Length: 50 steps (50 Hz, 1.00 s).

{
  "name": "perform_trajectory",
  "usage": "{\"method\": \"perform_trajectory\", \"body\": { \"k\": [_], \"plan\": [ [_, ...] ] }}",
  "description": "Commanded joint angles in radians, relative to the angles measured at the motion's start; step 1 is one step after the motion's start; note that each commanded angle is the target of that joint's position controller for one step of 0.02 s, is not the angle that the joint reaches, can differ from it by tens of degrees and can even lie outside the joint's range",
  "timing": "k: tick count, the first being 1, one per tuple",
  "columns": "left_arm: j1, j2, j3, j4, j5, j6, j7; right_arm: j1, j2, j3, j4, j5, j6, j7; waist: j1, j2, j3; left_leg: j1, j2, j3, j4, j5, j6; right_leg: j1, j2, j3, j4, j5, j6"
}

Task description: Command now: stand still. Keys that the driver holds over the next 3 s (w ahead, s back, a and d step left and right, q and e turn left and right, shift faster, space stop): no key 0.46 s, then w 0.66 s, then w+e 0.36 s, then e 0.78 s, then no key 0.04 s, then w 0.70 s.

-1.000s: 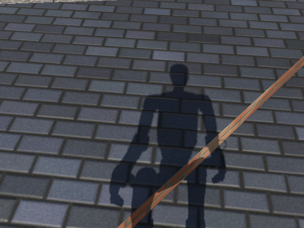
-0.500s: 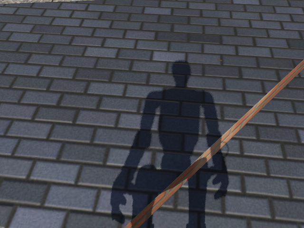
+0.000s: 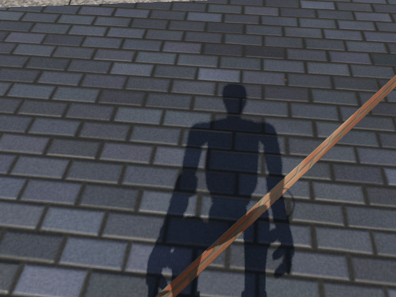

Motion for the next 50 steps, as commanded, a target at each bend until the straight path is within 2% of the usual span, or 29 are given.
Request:
{"method": "perform_trajectory", "body": {
  "k": [1,23,24,26,28,29,31,32,34,35,36,37,38,39,40,41,42,43,45,48,50],
  "plan": [
    [0.065,0.072,0.007,-0.003,0.0,-0.004,0.001,0.072,-0.068,-0.007,-0.001,0.0,-0.004,-0.001,0.0,0.001,0.046,-0.048,0.069,-0.058,-0.076,0.105,0.03,-0.052,-0.079,0.067,-0.082,0.112,-0.029],
    [0.103,0.056,-0.003,0.007,0.0,-0.006,-0.003,0.113,-0.054,0.002,0.003,0.0,-0.008,0.003,0.001,0.002,0.045,-0.098,0.068,-0.069,-0.081,0.037,0.033,-0.097,-0.078,0.072,-0.082,0.047,-0.027],
    [0.114,0.053,-0.005,0.01,0.0,-0.006,-0.003,0.123,-0.051,0.003,0.005,-0.001,-0.008,0.004,0.001,0.003,0.022,-0.092,0.061,-0.068,-0.091,-0.036,0.034,-0.09,-0.071,0.071,-0.091,-0.027,-0.028],
    [0.115,0.077,0.006,-0.001,0.002,0.0,-0.005,0.124,-0.077,-0.008,-0.006,-0.003,-0.001,0.006,0.0,0.005,0.041,-0.127,0.032,-0.063,-0.073,-0.265,0.054,-0.128,-0.039,0.061,-0.068,-0.255,-0.047],
    [0.113,0.082,0.011,-0.022,0.008,0.007,-0.011,0.125,-0.085,-0.015,-0.027,-0.008,0.006,0.012,-0.001,0.008,0.104,-0.195,0.028,-0.085,-0.062,-0.466,0.084,-0.203,-0.03,0.075,-0.049,-0.452,-0.074],
    [0.111,0.069,0.009,-0.031,0.009,0.005,-0.013,0.128,-0.078,-0.015,-0.035,-0.009,0.005,0.013,-0.004,0.014,0.127,-0.208,0.037,-0.106,-0.061,-0.487,0.095,-0.227,-0.033,0.085,-0.035,-0.463,-0.08],
    [0.094,0.058,0.009,-0.053,0.012,-0.008,-0.017,0.151,-0.082,-0.021,-0.042,-0.009,-0.005,0.015,-0.016,0.035,0.112,-0.17,0.068,-0.164,-0.077,-0.459,0.117,-0.255,-0.03,0.084,0.012,-0.388,-0.079],
    [0.079,0.056,0.01,-0.067,0.014,-0.016,-0.021,0.173,-0.099,-0.028,-0.041,-0.008,-0.01,0.016,-0.027,0.059,0.09,-0.126,0.094,-0.212,-0.106,-0.468,0.135,-0.276,-0.015,0.064,0.051,-0.341,-0.074],
    [0.044,0.035,0.007,-0.098,0.02,-0.036,-0.034,0.222,-0.153,-0.05,-0.028,-0.007,-0.015,0.018,-0.044,0.161,0.063,-0.054,0.197,-0.365,-0.22,-0.551,0.193,-0.312,0.034,-0.037,0.197,-0.213,-0.058],
    [0.036,0.036,0.007,-0.11,0.024,-0.046,-0.038,0.21,-0.164,-0.058,-0.03,-0.005,-0.015,0.019,-0.037,0.176,0.081,-0.088,0.24,-0.407,-0.252,-0.561,0.214,-0.293,0.021,-0.064,0.228,-0.176,-0.059],
    [0.045,0.036,0.008,-0.115,0.022,-0.056,-0.042,0.183,-0.16,-0.06,-0.038,-0.003,-0.017,0.022,-0.02,0.16,0.098,-0.156,0.242,-0.399,-0.253,-0.545,0.214,-0.235,0.01,-0.063,0.208,-0.175,-0.065],
    [0.089,0.026,0.008,-0.107,0.016,-0.064,-0.045,0.137,-0.157,-0.061,-0.052,-0.002,-0.018,0.024,0.017,0.144,0.11,-0.23,0.214,-0.352,-0.223,-0.517,0.201,-0.14,0.016,-0.068,0.133,-0.185,-0.075],
    [0.186,0.018,0.009,-0.076,0.01,-0.072,-0.045,0.069,-0.147,-0.061,-0.075,0.002,-0.021,0.025,0.07,0.111,0.116,-0.345,0.159,-0.274,-0.151,-0.474,0.174,0.022,0.027,-0.059,0.033,-0.169,-0.087],
    [0.309,0.06,0.023,-0.041,0.009,-0.081,-0.037,-0.017,-0.115,-0.053,-0.115,0.007,-0.032,0.028,0.13,-0.005,0.117,-0.495,0.075,-0.162,0.024,-0.371,0.13,0.181,-0.055,0.095,-0.089,-0.226,-0.111],
    [0.448,0.174,0.057,0.001,0.007,-0.083,-0.032,-0.08,-0.046,-0.035,-0.169,0.01,-0.05,0.038,0.172,-0.286,0.093,-0.64,-0.058,0.049,0.365,-0.237,0.079,0.285,-0.259,0.449,-0.278,-0.444,-0.178],
    [0.454,0.18,0.062,0.004,0.009,-0.077,-0.032,-0.115,-0.099,-0.042,-0.189,-0.033,-0.062,0.046,0.153,-0.216,0.147,-0.725,-0.012,0.046,0.533,-0.238,0.093,0.251,-0.361,0.569,-0.31,-0.407,-0.212],
    [0.38,0.147,0.052,-0.021,0.012,-0.079,-0.032,-0.096,-0.094,-0.043,-0.179,-0.042,-0.071,0.055,0.102,-0.106,0.158,-0.712,0.028,0.015,0.612,-0.172,0.102,0.199,-0.346,0.521,-0.296,-0.319,-0.22],
    [0.317,0.133,0.047,-0.045,0.016,-0.084,-0.033,-0.06,-0.073,-0.04,-0.163,-0.032,-0.079,0.064,0.062,-0.066,0.145,-0.687,0.046,0.01,0.638,-0.112,0.099,0.175,-0.316,0.448,-0.297,-0.199,-0.212],
    [0.257,0.113,0.036,-0.065,0.016,-0.1,-0.031,-0.067,-0.085,-0.047,-0.165,-0.027,-0.082,0.077,0.028,-0.055,0.11,-0.654,0.063,0.026,0.624,-0.03,0.084,0.17,-0.261,0.315,-0.31,-0.017,-0.195],
    [0.299,0.095,0.022,-0.043,0.01,-0.112,-0.028,-0.126,-0.073,-0.046,-0.193,-0.025,-0.068,0.081,0.024,-0.08,0.074,-0.649,0.037,0.084,0.569,0.018,0.064,0.201,-0.217,0.17,-0.262,0.384,-0.185],
    [0.3,0.096,0.015,-0.039,0.008,-0.113,-0.026,-0.221,-0.059,-0.036,-0.234,-0.02,-0.064,0.082,0.031,-0.087,0.076,-0.606,0.019,0.115,0.45,0.057,0.06,0.165,-0.192,0.11,-0.253,0.498,-0.177]
  ]
}}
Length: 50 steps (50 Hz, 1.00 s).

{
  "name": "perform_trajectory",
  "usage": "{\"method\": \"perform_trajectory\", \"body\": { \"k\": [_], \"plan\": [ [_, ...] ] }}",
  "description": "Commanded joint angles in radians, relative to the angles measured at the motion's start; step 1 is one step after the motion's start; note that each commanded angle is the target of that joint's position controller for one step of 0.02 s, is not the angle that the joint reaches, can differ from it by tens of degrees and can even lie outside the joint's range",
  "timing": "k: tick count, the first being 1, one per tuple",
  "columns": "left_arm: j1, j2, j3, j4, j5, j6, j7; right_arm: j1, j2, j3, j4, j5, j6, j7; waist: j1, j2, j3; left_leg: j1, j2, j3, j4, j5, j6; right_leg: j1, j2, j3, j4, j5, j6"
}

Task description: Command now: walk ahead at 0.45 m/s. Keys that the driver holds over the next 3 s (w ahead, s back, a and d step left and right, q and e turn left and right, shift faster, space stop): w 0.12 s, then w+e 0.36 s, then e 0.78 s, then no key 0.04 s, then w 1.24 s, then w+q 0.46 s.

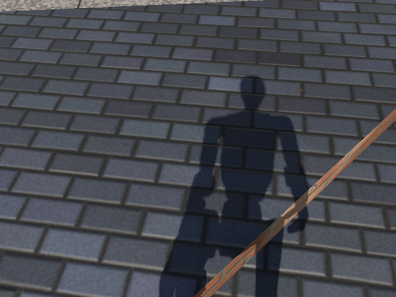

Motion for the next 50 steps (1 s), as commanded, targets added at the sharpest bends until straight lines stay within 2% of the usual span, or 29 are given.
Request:
{"method": "perform_trajectory", "body": {
  "k": [1,4,6,7,8,9,10,11,12,13,15,18,23,28,30,32,33,34,35,36,37,38,39,40,42,44,46,48,50],
  "plan": [
    [0.047,0.102,0.004,-0.014,-0.003,-0.014,0.006,-0.144,0.011,0.015,-0.098,0.008,-0.004,0.006,-0.007,-0.115,0.137,-0.113,-0.02,0.048,-0.168,0.063,-0.006,-0.025,-0.22,0.12,-0.068,0.576,-0.117],
    [0.035,0.136,0.005,-0.01,-0.004,-0.02,0.012,-0.126,-0.005,0.017,-0.103,0.018,0.003,-0.006,-0.036,-0.161,0.097,0.119,-0.068,0.077,-0.297,0.097,0.031,-0.082,-0.224,0.075,-0.003,0.809,-0.111],
    [0.013,0.149,0.008,-0.012,-0.006,-0.025,0.019,0.062,-0.042,-0.002,-0.042,0.022,0.002,-0.032,-0.115,-0.16,-0.001,0.328,-0.12,0.079,-0.319,0.097,0.062,-0.066,-0.217,0.05,0.217,1.1,-0.092],
    [-0.01,0.159,0.011,-0.016,-0.017,-0.025,0.017,0.191,-0.064,-0.015,-0.001,0.017,-0.005,-0.041,-0.177,-0.132,-0.044,0.492,-0.115,0.067,-0.42,0.169,0.074,-0.125,-0.197,0.047,0.38,1.043,-0.079],
    [-0.02,0.159,0.011,-0.022,-0.021,-0.027,0.007,0.314,-0.108,-0.034,0.038,0.002,-0.011,-0.048,-0.223,-0.101,-0.09,0.686,-0.058,0.023,-0.459,0.14,0.078,-0.269,-0.155,0.047,0.582,0.813,-0.073],
    [0.001,0.063,-0.005,-0.05,-0.017,-0.024,0.001,0.41,-0.202,-0.053,0.044,-0.026,-0.017,-0.048,-0.215,0.095,-0.175,0.84,0.257,-0.332,-0.506,0.075,0.127,-0.461,-0.052,0.011,0.962,0.051,-0.059],
    [0.1,0.046,0.006,-0.054,-0.035,-0.009,0.001,0.365,-0.238,-0.06,0.04,-0.008,-0.006,-0.038,-0.13,0.176,-0.212,0.806,0.413,-0.703,-0.69,-0.063,0.23,-0.608,0.012,0.081,1.164,-0.165,-0.056],
    [0.022,0.089,0.013,-0.071,-0.008,0.007,-0.004,0.243,-0.161,-0.045,0.017,0.018,-0.002,-0.034,-0.094,0.07,-0.069,0.64,0.396,-0.657,-0.766,-0.365,0.227,-0.665,-0.069,0.083,1.194,-0.076,-0.057],
    [-0.075,0.108,0.024,-0.096,0.007,0.014,-0.017,0.172,-0.083,-0.025,-0.003,0.019,-0.01,-0.024,-0.091,0.012,0.034,0.51,0.353,-0.564,-0.806,-0.387,0.203,-0.69,-0.087,0.067,1.218,-0.015,-0.05],
    [-0.092,0.092,0.028,-0.104,0.01,0.019,-0.024,0.141,-0.049,-0.015,-0.001,0.015,-0.019,-0.023,-0.053,-0.021,0.08,0.424,0.313,-0.448,-0.823,-0.272,0.168,-0.67,-0.114,0.075,1.197,0.036,-0.046],
    [-0.066,0.054,0.03,-0.107,0.018,0.043,-0.037,0.158,-0.018,-0.003,0.019,0.02,-0.035,-0.038,-0.002,-0.003,0.095,0.324,0.253,-0.263,-0.83,-0.086,0.115,-0.614,-0.136,0.083,1.162,0.085,-0.031],
    [-0.135,0.031,0.036,-0.145,0.014,0.07,-0.041,0.236,-0.03,-0.002,0.049,0.019,-0.053,-0.042,0.009,0.016,0.108,0.337,0.224,-0.122,-0.805,0.11,0.08,-0.719,-0.126,0.074,1.17,0.134,-0.026],
    [-0.36,0.033,0.041,-0.248,0.015,0.089,-0.036,0.349,-0.025,0.013,0.061,0.01,-0.055,-0.047,-0.034,0.05,0.113,0.44,0.203,0.031,-0.755,0.452,0.026,-0.91,-0.091,0.026,1.054,0.223,-0.031],
    [-0.492,0.007,0.019,-0.305,0.011,0.087,-0.048,0.343,-0.043,0.025,0.017,0.018,-0.053,-0.085,-0.051,0.063,0.112,0.482,0.182,0.147,-0.699,0.775,0.001,-0.724,-0.064,-0.136,0.573,0.313,-0.022],
    [-0.44,0.021,0.022,-0.298,0.007,0.095,-0.039,0.358,-0.082,0.012,0.01,0.02,-0.051,-0.096,-0.045,0.106,0.04,0.578,0.197,0.17,-0.599,1.027,-0.011,-0.616,-0.023,-0.178,0.505,0.281,-0.044],
    [-0.313,0.067,0.039,-0.28,0.012,0.089,-0.031,0.327,-0.114,-0.003,-0.008,0.025,-0.042,-0.101,0.015,0.129,-0.043,0.619,0.215,0.178,-0.42,1.15,-0.012,-0.475,0.009,-0.161,0.445,0.239,-0.082],
    [-0.212,0.102,0.054,-0.254,0.017,0.08,-0.032,0.287,-0.127,-0.012,-0.03,0.029,-0.036,-0.095,0.06,0.14,-0.093,0.599,0.22,0.17,-0.282,1.085,0.0,-0.353,0.022,-0.134,0.384,0.249,-0.099],
    [-0.118,0.123,0.067,-0.226,0.023,0.064,-0.034,0.216,-0.136,-0.02,-0.061,0.054,-0.028,-0.084,0.121,0.109,-0.123,0.533,0.187,0.183,-0.087,0.885,-0.004,-0.198,0.027,-0.115,0.197,0.378,-0.108],
    [-0.114,0.172,0.085,-0.219,0.024,0.051,-0.027,0.218,-0.12,-0.023,-0.073,0.07,-0.019,-0.071,0.115,-0.008,-0.136,0.351,0.061,0.202,0.229,0.265,-0.039,-0.038,-0.043,-0.019,0.12,0.642,-0.121],
    [-0.117,0.308,0.11,-0.246,0.037,0.056,-0.03,0.328,-0.016,-0.007,-0.116,0.065,-0.016,-0.072,0.019,-0.232,-0.222,-0.051,-0.08,0.142,0.729,-0.442,-0.082,0.272,-0.353,0.334,0.371,1.604,-0.296],
    [-0.131,0.348,0.122,-0.28,0.006,0.075,-0.017,0.316,-0.031,0.002,-0.151,0.061,-0.026,-0.065,0.057,-0.099,-0.437,-0.103,-0.047,-0.068,0.853,-0.283,-0.068,0.283,-0.438,0.464,0.214,1.388,-0.421],
    [-0.236,0.29,0.113,-0.306,0.003,0.094,-0.005,0.256,-0.04,0.002,-0.168,0.046,-0.02,-0.066,0.015,-0.031,-0.348,-0.158,-0.026,-0.066,0.922,-0.183,-0.07,0.137,-0.393,0.45,0.146,0.938,-0.411],
    [-0.278,0.23,0.094,-0.307,0.001,0.104,0.002,0.185,-0.032,0.0,-0.195,0.019,-0.019,-0.068,-0.017,-0.004,-0.212,-0.24,-0.02,-0.042,0.976,-0.182,-0.062,0.001,-0.333,0.412,0.119,0.714,-0.357],
    [-0.297,0.179,0.074,-0.305,-0.005,0.099,0.005,0.153,-0.018,0.005,-0.206,-0.001,-0.01,-0.068,-0.043,0.009,-0.143,-0.293,-0.012,-0.051,1.017,-0.179,-0.054,-0.094,-0.273,0.366,0.134,0.661,-0.315],
    [-0.274,0.131,0.046,-0.293,-0.001,0.098,0.006,0.099,0.01,0.018,-0.262,0.002,0.024,-0.07,-0.068,0.005,-0.084,-0.377,-0.029,-0.036,1.153,-0.185,-0.038,-0.254,-0.229,0.33,0.129,0.536,-0.261],
    [-0.222,0.179,0.046,-0.271,0.013,0.087,0.007,0.012,0.079,0.052,-0.334,-0.007,0.046,-0.091,-0.075,-0.003,-0.1,-0.528,-0.059,-0.044,1.362,-0.177,-0.013,-0.272,-0.229,0.36,0.17,0.522,-0.228],
    [-0.219,0.188,0.037,-0.276,0.016,0.082,0.019,-0.038,0.091,0.068,-0.383,-0.021,0.058,-0.099,-0.087,-0.024,-0.102,-0.59,-0.058,-0.072,1.381,-0.141,-0.01,-0.313,-0.195,0.356,0.188,0.436,-0.167],
    [-0.233,0.183,0.022,-0.29,0.002,0.087,0.032,-0.077,0.07,0.073,-0.418,-0.035,0.074,-0.103,-0.099,-0.032,-0.098,-0.607,-0.054,-0.077,1.287,-0.087,-0.039,-0.34,-0.141,0.335,0.206,0.371,-0.097],
    [-0.229,0.204,0.019,-0.313,-0.003,0.092,0.047,-0.128,0.062,0.077,-0.451,-0.03,0.094,-0.109,-0.077,-0.06,-0.08,-0.624,-0.062,-0.063,1.212,-0.081,-0.075,-0.353,-0.115,0.365,0.199,0.358,-0.068]
  ]
}}
Over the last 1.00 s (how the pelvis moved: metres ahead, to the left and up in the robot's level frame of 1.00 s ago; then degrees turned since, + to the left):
0.11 -0.02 0.00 0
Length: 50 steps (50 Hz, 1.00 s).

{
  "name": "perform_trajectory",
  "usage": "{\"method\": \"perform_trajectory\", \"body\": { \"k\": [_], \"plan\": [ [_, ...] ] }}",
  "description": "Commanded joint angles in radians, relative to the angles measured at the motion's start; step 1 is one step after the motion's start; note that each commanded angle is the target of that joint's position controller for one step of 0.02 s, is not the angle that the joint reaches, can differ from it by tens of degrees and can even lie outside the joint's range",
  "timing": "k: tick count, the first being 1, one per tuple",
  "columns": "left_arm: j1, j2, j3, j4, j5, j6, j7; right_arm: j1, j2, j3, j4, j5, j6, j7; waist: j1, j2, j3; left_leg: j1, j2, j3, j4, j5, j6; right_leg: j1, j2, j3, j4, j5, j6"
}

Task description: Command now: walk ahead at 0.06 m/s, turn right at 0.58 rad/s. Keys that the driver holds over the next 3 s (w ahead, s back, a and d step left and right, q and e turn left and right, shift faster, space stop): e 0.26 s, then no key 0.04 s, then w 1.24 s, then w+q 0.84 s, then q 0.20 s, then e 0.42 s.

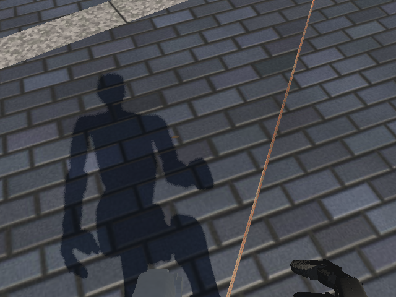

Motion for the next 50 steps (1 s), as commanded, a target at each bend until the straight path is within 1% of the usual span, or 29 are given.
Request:
{"method": "perform_trajectory", "body": {
  "k": [1,3,5,6,8,12,15,17,19,22,23,26,29,31,32,33,34,35,36,37,38,39,40,41,42,43,45,47,50],
  "plan": [
    [0.018,0.149,0.019,-0.094,-0.008,-0.008,0.028,0.019,-0.06,-0.004,-0.095,-0.006,0.033,-0.016,-0.016,-0.063,-0.125,-0.067,-0.012,0.039,-0.116,-0.016,-0.048,0.162,-0.222,0.347,-0.174,0.237,0.023],
    [0.075,0.162,0.026,-0.108,-0.004,0.003,0.047,-0.035,-0.044,0.0,-0.126,0.0,0.05,-0.024,0.032,-0.073,-0.142,-0.151,-0.015,0.023,-0.13,-0.061,-0.069,0.307,-0.257,0.432,-0.179,0.244,0.001],
    [0.113,0.158,0.031,-0.128,0.003,0.012,0.056,-0.059,-0.034,0.002,-0.134,0.004,0.057,-0.023,0.06,-0.068,-0.147,-0.23,-0.015,0.005,-0.122,-0.087,-0.075,0.423,-0.286,0.476,-0.178,0.238,-0.017],
    [0.113,0.149,0.035,-0.149,-0.004,0.011,0.053,-0.04,-0.05,-0.009,-0.122,0.003,0.061,-0.021,0.062,-0.042,-0.148,-0.218,0.001,0.004,-0.149,-0.068,-0.07,0.446,-0.283,0.472,-0.164,0.268,0.014],
    [0.126,0.137,0.038,-0.171,-0.003,0.011,0.05,-0.071,-0.036,-0.012,-0.139,0.001,0.067,-0.015,0.075,-0.056,-0.128,-0.212,-0.008,0.008,-0.169,-0.081,-0.065,0.444,-0.273,0.49,-0.178,0.251,0.026],
    [0.126,0.134,0.046,-0.216,0.006,0.01,0.046,-0.094,-0.031,-0.016,-0.167,0.0,0.077,-0.005,0.078,-0.064,-0.106,-0.205,-0.026,0.0,-0.171,-0.095,-0.058,0.436,-0.267,0.536,-0.198,0.198,-0.009],
    [0.132,0.139,0.051,-0.227,-0.001,0.002,0.043,-0.074,-0.044,-0.023,-0.172,-0.003,0.082,-0.003,0.073,-0.068,-0.114,-0.171,-0.038,0.009,-0.153,-0.101,-0.054,0.448,-0.272,0.538,-0.216,0.212,-0.018],
    [0.146,0.129,0.049,-0.225,-0.004,-0.002,0.043,-0.072,-0.047,-0.021,-0.179,-0.007,0.082,0.001,0.079,-0.066,-0.118,-0.16,-0.033,0.016,-0.176,-0.097,-0.048,0.451,-0.254,0.55,-0.261,-0.05,-0.044],
    [0.18,0.121,0.048,-0.206,-0.006,-0.004,0.04,-0.077,-0.051,-0.018,-0.193,-0.007,0.082,0.014,0.096,-0.09,-0.089,-0.157,-0.034,0.032,-0.16,-0.108,-0.048,0.434,-0.255,0.579,-0.335,-0.311,-0.094],
    [0.206,0.131,0.055,-0.179,-0.011,-0.011,0.034,-0.076,-0.075,-0.02,-0.213,-0.006,0.068,0.03,0.102,-0.112,-0.061,-0.128,-0.025,0.036,-0.18,-0.136,-0.036,0.434,-0.279,0.593,-0.4,-0.416,-0.149],
    [0.213,0.137,0.055,-0.165,-0.019,-0.015,0.032,-0.059,-0.086,-0.023,-0.208,-0.007,0.066,0.032,0.098,-0.12,-0.066,-0.096,-0.02,0.033,-0.195,-0.153,-0.03,0.434,-0.281,0.579,-0.406,-0.393,-0.155],
    [0.218,0.152,0.066,-0.141,-0.023,-0.028,0.03,-0.049,-0.106,-0.024,-0.23,-0.001,0.058,0.043,0.083,-0.117,-0.055,-0.038,-0.006,0.015,-0.242,-0.206,-0.008,0.421,-0.306,0.56,-0.439,-0.384,-0.165],
    [0.164,0.16,0.072,-0.141,-0.024,-0.034,0.029,-0.024,-0.106,-0.013,-0.253,0.004,0.051,0.053,0.044,-0.118,-0.057,0.118,0.025,0.004,-0.45,-0.238,0.02,0.342,-0.311,0.499,-0.482,-0.371,-0.134],
    [0.046,0.167,0.076,-0.179,-0.034,-0.033,0.023,0.058,-0.103,-0.002,-0.243,0.017,0.043,0.064,-0.012,-0.146,-0.082,0.482,0.017,0.035,-0.731,-0.31,0.061,0.11,-0.293,0.388,-0.547,-0.318,-0.098],
    [0.0,0.163,0.076,-0.199,-0.04,-0.027,0.013,0.14,-0.113,-0.004,-0.215,0.024,0.041,0.069,-0.042,-0.172,-0.108,0.723,-0.014,0.076,-0.85,-0.4,0.089,-0.026,-0.277,0.31,-0.562,-0.284,-0.079],
    [0.019,0.156,0.077,-0.201,-0.039,-0.02,-0.001,0.226,-0.142,-0.02,-0.185,0.031,0.041,0.072,-0.06,-0.185,-0.122,0.88,-0.066,0.14,-0.912,-0.48,0.109,-0.096,-0.283,0.28,-0.543,-0.295,-0.077],
    [0.019,0.135,0.076,-0.201,-0.033,-0.012,-0.009,0.333,-0.164,-0.035,-0.15,0.036,0.038,0.069,-0.119,-0.102,-0.094,0.972,-0.102,0.142,-1.099,-0.509,0.13,-0.126,-0.258,0.257,-0.4,-0.343,-0.045],
    [-0.028,0.049,0.058,-0.221,-0.004,-0.007,-0.016,0.456,-0.227,-0.058,-0.106,0.041,0.018,0.06,-0.168,0.128,-0.004,0.991,-0.018,-0.174,-1.434,-0.671,0.194,-0.255,-0.161,0.201,-0.005,-0.337,-0.006],
    [-0.205,-0.001,0.049,-0.346,0.016,-0.024,-0.036,0.598,-0.395,-0.091,-0.079,0.044,-0.004,0.046,-0.243,0.44,0.108,0.999,0.29,-0.978,-1.897,-1.083,0.307,-0.702,-0.007,0.204,0.372,-0.501,0.063],
    [-0.335,0.054,0.071,-0.384,0.065,-0.052,-0.062,0.551,-0.393,-0.097,-0.056,0.087,-0.03,0.018,-0.238,0.246,0.241,0.903,0.33,-1.349,-2.095,-1.035,0.359,-0.835,-0.012,0.413,0.573,-0.389,0.055],
    [-0.241,0.047,0.069,-0.363,0.048,-0.073,-0.071,0.402,-0.37,-0.092,-0.06,0.058,-0.047,0.005,-0.083,0.12,0.251,0.826,0.34,-1.278,-2.049,-0.956,0.339,-0.793,-0.036,0.394,0.644,-0.265,0.049],
    [-0.132,0.045,0.067,-0.307,0.039,-0.073,-0.07,0.294,-0.334,-0.091,-0.048,0.027,-0.055,0.017,0.011,0.094,0.214,0.741,0.298,-1.063,-1.962,-0.864,0.31,-0.678,-0.058,0.31,0.698,-0.216,0.067],
    [-0.053,0.063,0.073,-0.257,0.027,-0.061,-0.068,0.215,-0.286,-0.083,-0.032,0.021,-0.063,0.034,0.073,0.087,0.179,0.651,0.244,-0.825,-1.872,-0.7,0.27,-0.555,-0.073,0.231,0.748,-0.149,0.097],
    [0.007,0.086,0.081,-0.211,0.025,-0.041,-0.07,0.188,-0.239,-0.074,-0.011,0.026,-0.072,0.05,0.106,0.072,0.136,0.552,0.189,-0.621,-1.823,-0.512,0.231,-0.418,-0.08,0.155,0.792,-0.054,0.12],
    [0.028,0.097,0.085,-0.197,0.012,-0.027,-0.077,0.186,-0.219,-0.071,0.013,0.035,-0.077,0.063,0.12,0.089,0.103,0.493,0.154,-0.474,-1.82,-0.37,0.207,-0.315,-0.088,0.113,0.793,0.006,0.13],
    [0.005,0.097,0.081,-0.203,0.005,-0.019,-0.084,0.202,-0.225,-0.078,0.036,0.043,-0.08,0.067,0.111,0.093,0.097,0.484,0.139,-0.39,-1.83,-0.281,0.204,-0.277,-0.095,0.08,0.794,0.043,0.132],
    [-0.115,0.083,0.068,-0.247,0.009,-0.017,-0.091,0.306,-0.249,-0.094,0.088,0.045,-0.088,0.065,0.056,0.045,0.111,0.599,0.133,-0.315,-1.867,-0.131,0.206,-0.314,-0.125,0.042,0.732,0.075,0.122],
    [-0.227,0.085,0.063,-0.28,0.025,-0.022,-0.099,0.42,-0.262,-0.106,0.135,0.035,-0.091,0.055,-0.006,0.049,0.088,0.826,0.142,-0.285,-1.869,0.02,0.214,-0.401,-0.143,0.01,0.604,0.136,0.124],
    [-0.308,0.074,0.059,-0.301,0.032,-0.034,-0.113,0.558,-0.262,-0.108,0.167,0.023,-0.094,0.041,-0.073,0.078,0.014,1.168,0.158,-0.225,-1.834,0.374,0.211,-0.501,-0.137,-0.019,0.453,0.127,0.119]
  ]
}}
Over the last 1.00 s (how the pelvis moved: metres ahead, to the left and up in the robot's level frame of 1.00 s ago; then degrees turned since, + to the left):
0.40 -0.05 -0.02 -26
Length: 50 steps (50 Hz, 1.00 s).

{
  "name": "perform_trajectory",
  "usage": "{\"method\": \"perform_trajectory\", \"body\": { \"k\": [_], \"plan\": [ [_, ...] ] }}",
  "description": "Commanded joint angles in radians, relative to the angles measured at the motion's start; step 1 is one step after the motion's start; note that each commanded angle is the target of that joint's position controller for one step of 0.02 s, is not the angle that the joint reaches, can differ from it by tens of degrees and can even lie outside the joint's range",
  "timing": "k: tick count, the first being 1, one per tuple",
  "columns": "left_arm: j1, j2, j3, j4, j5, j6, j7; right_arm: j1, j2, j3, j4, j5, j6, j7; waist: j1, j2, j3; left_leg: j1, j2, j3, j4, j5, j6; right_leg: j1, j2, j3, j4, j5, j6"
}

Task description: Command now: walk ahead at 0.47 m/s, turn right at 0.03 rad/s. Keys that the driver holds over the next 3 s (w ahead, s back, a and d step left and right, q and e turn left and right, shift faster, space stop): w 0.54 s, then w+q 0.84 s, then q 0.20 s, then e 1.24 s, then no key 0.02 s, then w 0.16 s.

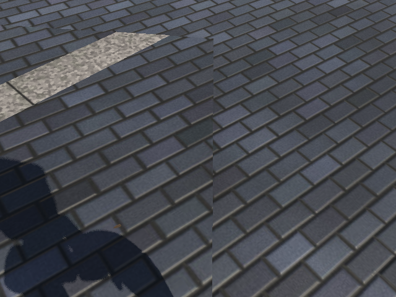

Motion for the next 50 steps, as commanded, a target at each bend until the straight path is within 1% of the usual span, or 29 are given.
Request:
{"method": "perform_trajectory", "body": {
  "k": [1,8,10,12,13,14,15,16,17,18,19,20,22,24,27,29,31,33,34,35,36,37,38,39,41,44,45,48,50],
  "plan": [
    [-0.163,0.043,0.005,-0.095,0.004,-0.022,-0.015,0.057,-0.122,-0.031,-0.039,-0.007,-0.023,-0.015,-0.034,0.137,0.074,0.218,0.188,-0.216,-0.23,0.595,0.172,-0.166,-0.007,-0.032,-0.153,0.022,-0.004],
    [-0.265,0.036,-0.011,-0.117,-0.02,-0.052,-0.035,0.027,-0.141,-0.037,-0.055,-0.014,-0.029,-0.03,-0.078,0.126,0.089,0.268,0.196,-0.167,-0.187,0.627,0.119,0.024,-0.052,-0.045,-0.569,0.24,-0.035],
    [-0.202,0.029,-0.012,-0.081,-0.021,-0.067,-0.025,-0.008,-0.137,-0.034,-0.057,-0.013,-0.028,-0.033,-0.057,0.09,0.087,0.214,0.16,-0.128,-0.122,0.636,0.087,0.202,-0.06,-0.043,-0.708,0.324,-0.044],
    [-0.023,0.059,0.007,0.0,-0.018,-0.072,0.003,-0.014,-0.153,-0.032,-0.055,-0.014,-0.02,-0.034,0.009,0.068,0.009,0.236,0.133,-0.131,0.115,0.785,0.086,0.394,-0.058,-0.037,-0.801,0.412,-0.065],
    [0.11,0.077,0.019,0.05,-0.015,-0.069,0.022,-0.042,-0.164,-0.036,-0.059,-0.002,-0.013,-0.037,0.083,0.046,-0.018,0.183,0.113,-0.119,0.316,0.808,0.082,0.537,-0.067,-0.053,-0.88,0.485,-0.063],
    [0.297,0.097,0.03,0.111,0.008,-0.069,0.036,-0.091,-0.164,-0.039,-0.069,0.026,-0.008,-0.034,0.19,-0.019,-0.07,0.029,0.062,-0.07,0.618,0.745,0.064,0.795,-0.073,-0.096,-0.959,0.603,-0.053],
    [0.381,0.133,0.038,0.14,0.03,-0.071,0.033,-0.089,-0.079,-0.031,-0.067,0.048,-0.01,-0.026,0.203,-0.19,-0.12,-0.287,-0.09,-0.011,1.04,-0.059,0.029,1.06,-0.19,-0.006,-0.838,0.786,-0.081],
    [0.426,0.182,0.031,0.103,0.049,-0.079,0.023,0.009,-0.007,-0.009,-0.12,0.122,-0.014,-0.035,0.121,-0.318,-0.321,-0.626,-0.106,-0.1,1.417,-0.404,0.004,1.444,-0.407,0.143,-0.316,1.573,-0.147],
    [0.466,0.181,0.04,0.087,-0.003,-0.072,0.012,-0.018,-0.063,-0.001,-0.128,0.124,-0.027,-0.04,0.188,-0.233,-0.493,-0.778,-0.087,-0.137,1.515,-0.262,0.006,1.546,-0.451,0.275,-0.364,1.499,-0.234],
    [0.359,0.179,0.045,0.064,-0.013,-0.064,0.026,-0.087,-0.088,0.005,-0.15,0.09,-0.02,-0.047,0.164,-0.115,-0.472,-0.883,-0.051,-0.065,1.558,-0.13,-0.014,1.412,-0.45,0.36,-0.563,0.856,-0.31],
    [0.28,0.152,0.033,0.061,-0.007,-0.062,0.047,-0.158,-0.072,0.013,-0.162,0.036,-0.011,-0.046,0.115,-0.066,-0.342,-0.937,-0.005,0.012,1.564,-0.034,-0.019,1.201,-0.413,0.393,-0.705,0.415,-0.323],
    [0.257,0.113,0.012,0.082,-0.015,-0.067,0.059,-0.209,-0.056,0.021,-0.172,-0.008,0.0,-0.034,0.088,-0.028,-0.232,-0.957,0.024,0.038,1.589,0.0,-0.006,1.025,-0.386,0.395,-0.779,0.245,-0.319],
    [0.3,0.056,-0.018,0.143,-0.041,-0.091,0.057,-0.309,-0.006,0.041,-0.221,-0.044,0.029,-0.008,0.035,-0.007,-0.029,-0.983,0.068,0.004,1.623,-0.066,0.021,0.67,-0.388,0.357,-0.834,0.141,-0.316],
    [0.251,0.034,-0.037,0.164,-0.031,-0.107,0.042,-0.418,0.04,0.064,-0.291,-0.024,0.049,-0.002,-0.024,-0.02,0.091,-0.983,0.092,0.008,1.451,-0.035,0.038,0.426,-0.297,0.237,-0.933,-0.029,-0.227],
    [0.24,0.053,-0.043,0.182,-0.027,-0.103,0.044,-0.489,0.033,0.072,-0.342,-0.023,0.06,0.003,-0.043,-0.03,0.129,-0.881,0.1,0.094,1.167,0.102,0.045,0.343,-0.191,0.116,-1.05,0.09,-0.187],
    [0.28,0.065,-0.038,0.195,-0.044,-0.091,0.05,-0.495,0.05,0.081,-0.332,-0.021,0.062,0.009,-0.021,0.016,0.094,-0.738,0.104,0.142,0.949,0.158,0.07,0.42,-0.172,0.002,-1.074,0.306,-0.155],
    [0.323,0.093,-0.033,0.204,-0.054,-0.078,0.054,-0.499,0.078,0.093,-0.327,-0.007,0.058,0.014,0.0,0.003,0.038,-0.571,0.059,0.216,0.759,0.082,0.118,0.532,-0.175,-0.098,-0.992,0.774,-0.143],
    [0.378,0.136,-0.022,0.21,-0.046,-0.064,0.067,-0.406,0.051,0.078,-0.295,0.008,0.059,0.016,-0.025,-0.09,-0.075,-0.47,-0.036,0.273,0.709,-0.057,0.139,0.701,-0.24,-0.114,-0.795,1.316,-0.145],
    [0.378,0.138,-0.017,0.201,-0.038,-0.057,0.069,-0.312,0.015,0.062,-0.269,0.015,0.055,0.014,-0.069,-0.108,-0.139,-0.381,-0.077,0.244,0.61,-0.08,0.163,0.759,-0.258,-0.119,-0.628,1.411,-0.143],
    [0.36,0.153,-0.008,0.181,-0.039,-0.06,0.068,-0.212,-0.028,0.042,-0.239,0.012,0.049,0.014,-0.119,-0.11,-0.197,-0.232,-0.076,0.114,0.483,-0.098,0.204,0.716,-0.244,-0.136,-0.41,1.348,-0.127],
    [0.323,0.118,-0.008,0.108,-0.064,-0.065,0.061,-0.11,-0.132,0.004,-0.218,-0.003,0.04,0.013,-0.149,0.092,-0.243,-0.05,0.112,-0.39,0.236,-0.284,0.313,0.43,-0.138,-0.143,-0.016,0.861,-0.071],
    [0.227,0.122,0.009,0.052,-0.011,-0.064,0.031,-0.13,-0.195,-0.029,-0.183,0.022,0.066,0.005,-0.111,0.286,-0.192,-0.031,0.222,-0.991,-0.222,-0.35,0.383,0.148,0.095,-0.028,0.256,-0.162,-0.027],
    [0.267,0.065,-0.008,0.011,0.031,-0.067,0.015,-0.274,-0.171,-0.022,-0.194,0.035,0.059,0.005,0.011,0.21,-0.056,-0.095,0.283,-1.002,-0.282,-0.4,0.37,-0.004,0.04,0.085,0.409,-0.221,-0.027],
    [0.235,0.056,-0.014,0.004,0.024,-0.062,0.014,-0.296,-0.109,-0.009,-0.176,0.027,0.046,0.009,0.034,0.078,0.056,-0.247,0.275,-0.914,-0.25,-0.394,0.337,-0.02,0.024,0.06,0.435,-0.224,-0.031],
    [0.195,0.003,-0.027,-0.035,0.003,-0.041,0.043,-0.286,-0.053,0.004,-0.111,0.004,0.014,0.012,0.106,-0.03,0.149,-0.446,0.211,-0.641,-0.216,-0.176,0.249,0.0,-0.031,0.04,0.373,-0.276,-0.034],
    [0.179,0.013,-0.034,-0.05,-0.007,-0.021,0.056,-0.284,-0.082,-0.013,-0.069,0.009,-0.024,0.012,0.123,0.018,0.099,-0.415,0.111,-0.363,-0.266,0.27,0.21,0.065,-0.053,-0.005,0.183,-0.188,0.002],
    [0.147,0.02,-0.032,-0.064,-0.011,-0.022,0.06,-0.244,-0.098,-0.021,-0.053,0.009,-0.028,0.01,0.109,0.068,0.082,-0.37,0.109,-0.354,-0.261,0.391,0.23,0.058,-0.051,-0.018,0.157,-0.174,0.015],
    [0.011,0.027,-0.032,-0.098,0.0,-0.025,0.055,-0.139,-0.114,-0.031,-0.012,0.013,-0.018,-0.002,0.046,0.037,0.024,-0.166,0.062,-0.275,-0.315,0.48,0.213,0.015,-0.041,-0.041,-0.02,-0.097,0.04],
    [-0.065,0.037,-0.031,-0.134,0.0,-0.026,0.049,-0.033,-0.127,-0.034,0.013,0.015,-0.017,-0.011,0.005,0.077,0.033,0.012,0.088,-0.299,-0.291,0.669,0.216,-0.083,-0.04,-0.04,-0.103,-0.084,0.044]
  ]
}}
Over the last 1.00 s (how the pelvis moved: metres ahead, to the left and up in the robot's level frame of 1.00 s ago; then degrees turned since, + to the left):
0.17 0.11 0.13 -15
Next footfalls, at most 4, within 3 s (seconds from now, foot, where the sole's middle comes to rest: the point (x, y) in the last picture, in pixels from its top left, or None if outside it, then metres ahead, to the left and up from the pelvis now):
0.30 right None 0.34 -0.13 -0.89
0.70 left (180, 276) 0.59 0.03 -0.75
1.24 right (187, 184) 0.98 -0.01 -0.75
1.74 left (125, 166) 1.08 0.25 -0.75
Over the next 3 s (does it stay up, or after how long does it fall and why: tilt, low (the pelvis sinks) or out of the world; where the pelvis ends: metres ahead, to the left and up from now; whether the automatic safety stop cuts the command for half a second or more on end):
stays up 0.99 0.14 0.03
